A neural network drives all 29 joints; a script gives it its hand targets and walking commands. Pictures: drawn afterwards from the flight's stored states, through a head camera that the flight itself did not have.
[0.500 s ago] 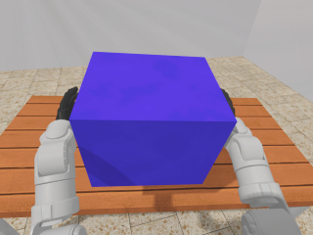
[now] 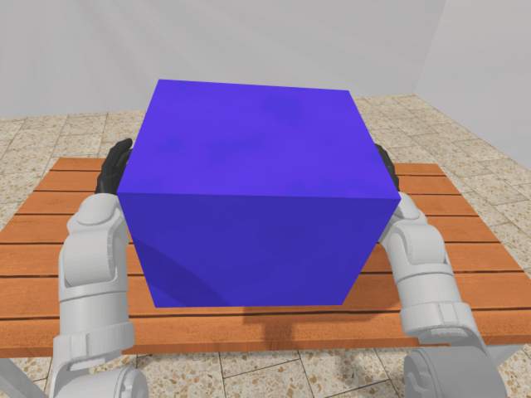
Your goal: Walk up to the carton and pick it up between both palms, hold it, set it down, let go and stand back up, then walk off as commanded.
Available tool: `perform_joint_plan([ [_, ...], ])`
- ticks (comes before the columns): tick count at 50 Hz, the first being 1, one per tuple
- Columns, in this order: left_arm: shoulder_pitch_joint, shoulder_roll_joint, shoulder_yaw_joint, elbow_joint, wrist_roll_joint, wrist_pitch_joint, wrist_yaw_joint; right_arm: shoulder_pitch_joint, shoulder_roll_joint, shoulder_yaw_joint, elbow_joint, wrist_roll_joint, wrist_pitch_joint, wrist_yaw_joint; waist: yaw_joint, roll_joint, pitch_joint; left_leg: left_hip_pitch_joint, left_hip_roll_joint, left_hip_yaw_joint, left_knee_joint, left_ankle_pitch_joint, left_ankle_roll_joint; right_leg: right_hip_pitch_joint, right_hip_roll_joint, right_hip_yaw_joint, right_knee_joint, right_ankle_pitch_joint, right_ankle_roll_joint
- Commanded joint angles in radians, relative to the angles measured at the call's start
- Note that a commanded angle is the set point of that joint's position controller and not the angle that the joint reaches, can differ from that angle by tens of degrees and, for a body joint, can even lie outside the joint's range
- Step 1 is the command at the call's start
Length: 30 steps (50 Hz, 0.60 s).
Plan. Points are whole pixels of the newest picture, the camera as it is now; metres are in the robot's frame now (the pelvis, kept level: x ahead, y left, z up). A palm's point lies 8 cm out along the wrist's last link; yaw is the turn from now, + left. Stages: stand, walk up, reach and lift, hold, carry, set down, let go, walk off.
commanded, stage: hold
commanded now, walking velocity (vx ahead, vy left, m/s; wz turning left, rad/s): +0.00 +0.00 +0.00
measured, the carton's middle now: (254, 196) +0.38 +0.00 +0.16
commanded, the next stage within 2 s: none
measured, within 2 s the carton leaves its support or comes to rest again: neither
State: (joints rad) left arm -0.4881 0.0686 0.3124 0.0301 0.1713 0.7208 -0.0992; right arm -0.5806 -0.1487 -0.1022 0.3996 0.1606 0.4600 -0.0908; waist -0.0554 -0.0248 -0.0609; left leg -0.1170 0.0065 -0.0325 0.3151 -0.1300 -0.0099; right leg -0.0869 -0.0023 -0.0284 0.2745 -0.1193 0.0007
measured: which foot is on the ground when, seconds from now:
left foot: down 0.00-1.00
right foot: down 0.00-1.00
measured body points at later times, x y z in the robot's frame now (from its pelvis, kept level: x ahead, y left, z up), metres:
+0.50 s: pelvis +0.01 +0.00 +0.00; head -0.04 +0.01 +0.45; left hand +0.37 +0.20 +0.18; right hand +0.38 -0.19 +0.18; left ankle +0.03 +0.12 -0.75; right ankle +0.02 -0.12 -0.75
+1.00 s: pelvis +0.01 +0.00 +0.00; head -0.04 +0.02 +0.45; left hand +0.36 +0.19 +0.19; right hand +0.37 -0.19 +0.18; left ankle +0.03 +0.12 -0.75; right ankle +0.02 -0.12 -0.75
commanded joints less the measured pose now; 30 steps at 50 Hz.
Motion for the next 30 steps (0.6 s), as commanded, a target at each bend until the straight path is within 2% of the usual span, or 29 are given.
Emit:
perform_joint_plan([
  [1,-0.687,-0.395,-0.407,-0.012,-0.121,-0.062,-0.127,-0.760,0.412,0.278,-0.211,0.077,-0.073,0.193,0.019,0.049,-0.264,0.005,-0.032,0.057,-0.091,-0.065,-0.002,0.072,0.036,-0.014,-0.043,-0.101,-0.028],
  [2,-0.682,-0.383,-0.390,-0.005,-0.128,-0.072,-0.130,-0.783,0.444,0.285,-0.266,0.070,-0.086,0.196,0.024,0.009,-0.319,-0.003,-0.039,0.063,-0.086,-0.046,0.012,0.111,0.031,-0.004,-0.042,-0.053,-0.014],
  [3,-0.683,-0.399,-0.414,-0.017,-0.134,-0.071,-0.129,-0.742,0.429,0.278,-0.210,0.067,-0.082,0.200,0.004,0.026,-0.283,0.004,-0.031,0.056,-0.097,-0.035,0.006,0.108,0.034,-0.012,-0.034,-0.045,-0.015],
  [4,-0.713,-0.399,-0.444,-0.079,-0.162,-0.086,-0.122,-0.759,0.446,0.284,-0.240,0.071,-0.095,0.197,-0.002,0.035,-0.355,0.014,-0.035,0.052,-0.076,0.021,-0.009,0.130,0.034,-0.011,-0.019,0.025,-0.012],
  [5,-0.723,-0.423,-0.436,-0.059,-0.167,-0.092,-0.115,-0.829,0.472,0.315,-0.302,0.091,-0.113,0.192,0.014,0.032,-0.424,0.032,-0.046,0.057,-0.058,0.040,-0.004,0.144,0.036,-0.004,-0.026,0.043,-0.009],
  [6,-0.758,-0.436,-0.491,-0.091,-0.209,-0.108,-0.110,-0.835,0.468,0.312,-0.311,0.103,-0.122,0.189,-0.018,0.045,-0.445,0.052,-0.038,0.046,-0.049,0.057,-0.019,0.112,0.038,-0.014,-0.014,0.064,-0.001],
  [7,-0.753,-0.459,-0.497,-0.115,-0.200,-0.119,-0.098,-0.812,0.474,0.335,-0.316,0.109,-0.128,0.186,-0.003,0.048,-0.484,0.094,-0.039,0.044,-0.020,0.166,-0.026,0.142,0.049,-0.011,-0.006,0.146,-0.002],
  [8,-0.751,-0.430,-0.496,-0.082,-0.202,-0.117,-0.096,-0.770,0.465,0.330,-0.258,0.107,-0.115,0.183,-0.004,0.076,-0.427,0.088,-0.041,0.045,-0.019,0.128,-0.030,0.094,0.043,-0.005,-0.018,0.109,-0.010],
  [9,-0.749,-0.423,-0.483,-0.073,-0.192,-0.115,-0.088,-0.819,0.460,0.336,-0.263,0.114,-0.120,0.188,0.016,0.080,-0.432,0.083,-0.037,0.034,-0.024,0.125,-0.029,0.094,0.045,-0.003,-0.017,0.084,-0.013],
  [10,-0.730,-0.450,-0.488,-0.085,-0.186,-0.110,-0.081,-0.837,0.466,0.348,-0.307,0.116,-0.129,0.186,0.019,0.072,-0.476,0.107,-0.038,0.036,-0.016,0.151,-0.024,0.095,0.048,-0.010,-0.017,0.116,-0.015],
  [11,-0.705,-0.431,-0.453,-0.041,-0.172,-0.109,-0.089,-0.765,0.465,0.337,-0.239,0.108,-0.109,0.185,0.006,0.033,-0.378,0.080,-0.039,0.038,-0.042,0.084,-0.016,0.091,0.044,-0.009,-0.033,0.057,-0.009],
  [12,-0.667,-0.397,-0.427,-0.034,-0.160,-0.106,-0.095,-0.747,0.471,0.328,-0.274,0.093,-0.110,0.179,0.014,0.002,-0.407,0.072,-0.043,0.051,-0.039,0.119,0.001,0.138,0.040,-0.006,-0.023,0.124,0.001],
  [13,-0.667,-0.387,-0.404,-0.015,-0.149,-0.097,-0.106,-0.765,0.461,0.337,-0.264,0.109,-0.107,0.176,0.024,0.004,-0.378,0.053,-0.048,0.054,-0.045,0.105,0.009,0.139,0.037,0.002,-0.034,0.098,0.003],
  [14,-0.670,-0.388,-0.426,-0.076,-0.157,-0.100,-0.108,-0.726,0.474,0.344,-0.251,0.116,-0.100,0.176,0.013,0.015,-0.393,0.054,-0.048,0.045,-0.045,0.120,0.007,0.145,0.039,-0.007,-0.022,0.113,0.003],
  [15,-0.669,-0.368,-0.398,-0.049,-0.128,-0.092,-0.114,-0.699,0.468,0.331,-0.201,0.118,-0.086,0.174,0.012,0.036,-0.323,0.041,-0.053,0.052,-0.048,0.108,-0.003,0.147,0.033,-0.006,-0.025,0.104,0.004],
  [16,-0.669,-0.389,-0.393,-0.014,-0.120,-0.081,-0.117,-0.738,0.445,0.323,-0.213,0.115,-0.089,0.179,0.020,0.028,-0.333,0.042,-0.047,0.048,-0.052,0.087,0.003,0.134,0.036,-0.007,-0.029,0.087,-0.002],
  [17,-0.683,-0.370,-0.388,-0.031,-0.125,-0.088,-0.125,-0.725,0.455,0.310,-0.201,0.110,-0.088,0.177,0.005,0.028,-0.309,0.032,-0.051,0.054,-0.066,0.074,0.008,0.126,0.030,-0.004,-0.036,0.063,0.004],
  [18,-0.682,-0.384,-0.419,-0.098,-0.145,-0.092,-0.121,-0.738,0.474,0.346,-0.270,0.130,-0.100,0.175,0.018,0.029,-0.376,0.051,-0.054,0.050,-0.049,0.137,0.003,0.144,0.035,-0.010,-0.023,0.132,0.009],
  [19,-0.644,-0.380,-0.405,-0.066,-0.142,-0.085,-0.120,-0.744,0.456,0.343,-0.272,0.132,-0.093,0.171,0.017,0.023,-0.350,0.038,-0.053,0.046,-0.043,0.150,-0.005,0.149,0.039,-0.012,-0.019,0.144,0.003],
  [20,-0.660,-0.406,-0.436,-0.075,-0.153,-0.090,-0.123,-0.737,0.444,0.331,-0.265,0.125,-0.092,0.167,-0.001,0.038,-0.355,0.059,-0.046,0.041,-0.045,0.156,-0.013,0.134,0.039,-0.012,-0.026,0.144,0.001],
  [21,-0.665,-0.394,-0.422,-0.072,-0.150,-0.091,-0.126,-0.728,0.454,0.322,-0.253,0.119,-0.088,0.165,-0.008,0.034,-0.357,0.075,-0.054,0.043,-0.038,0.155,-0.008,0.118,0.039,-0.009,-0.028,0.148,0.003],
  [22,-0.631,-0.409,-0.481,-0.157,-0.177,-0.096,-0.121,-0.709,0.466,0.364,-0.345,0.142,-0.100,0.158,-0.009,0.044,-0.438,0.101,-0.052,0.040,-0.018,0.252,-0.022,0.172,0.042,-0.014,-0.007,0.256,0.007],
  [23,-0.632,-0.395,-0.474,-0.165,-0.178,-0.100,-0.121,-0.711,0.476,0.392,-0.392,0.158,-0.100,0.151,-0.005,0.016,-0.446,0.115,-0.054,0.043,-0.006,0.270,-0.005,0.184,0.044,-0.010,-0.007,0.282,0.022],
  [24,-0.638,-0.438,-0.497,-0.193,-0.184,-0.102,-0.107,-0.721,0.469,0.405,-0.396,0.179,-0.103,0.149,0.003,0.067,-0.457,0.139,-0.050,0.030,0.008,0.320,-0.026,0.175,0.053,-0.016,0.000,0.285,0.002],
  [26,-0.677,-0.415,-0.502,-0.225,-0.193,-0.103,-0.106,-0.664,0.455,0.378,-0.330,0.162,-0.086,0.153,-0.031,0.074,-0.434,0.151,-0.045,0.028,0.005,0.291,-0.037,0.149,0.048,-0.013,-0.009,0.244,-0.004],
  [27,-0.664,-0.408,-0.503,-0.200,-0.187,-0.097,-0.108,-0.690,0.451,0.380,-0.369,0.166,-0.095,0.155,-0.014,0.069,-0.422,0.131,-0.046,0.034,0.002,0.257,-0.031,0.138,0.045,-0.009,-0.015,0.204,-0.005],
  [28,-0.668,-0.419,-0.518,-0.219,-0.190,-0.095,-0.102,-0.664,0.423,0.354,-0.334,0.139,-0.091,0.159,-0.031,0.087,-0.415,0.142,-0.043,0.030,-0.005,0.243,-0.037,0.110,0.043,-0.020,-0.009,0.200,-0.010],
  [29,-0.618,-0.409,-0.495,-0.196,-0.169,-0.083,-0.107,-0.647,0.432,0.355,-0.327,0.138,-0.079,0.157,-0.023,0.061,-0.363,0.119,-0.046,0.036,-0.014,0.215,-0.028,0.118,0.043,-0.017,-0.020,0.175,-0.007],
  [30,-0.606,-0.410,-0.495,-0.204,-0.163,-0.077,-0.102,-0.673,0.432,0.374,-0.361,0.150,-0.080,0.161,-0.001,0.069,-0.371,0.108,-0.045,0.035,-0.013,0.217,-0.029,0.114,0.049,-0.018,-0.007,0.174,-0.009],
])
